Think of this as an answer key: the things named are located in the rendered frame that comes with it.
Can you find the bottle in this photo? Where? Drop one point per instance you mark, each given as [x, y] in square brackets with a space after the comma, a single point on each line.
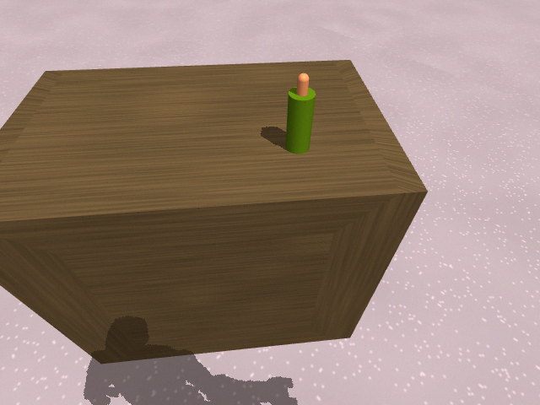
[301, 104]

